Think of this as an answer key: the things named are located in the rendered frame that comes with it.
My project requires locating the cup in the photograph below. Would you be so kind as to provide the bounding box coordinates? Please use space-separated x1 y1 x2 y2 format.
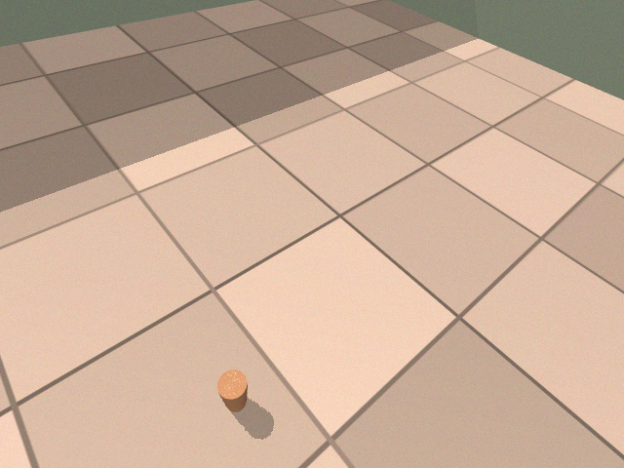
217 370 248 412

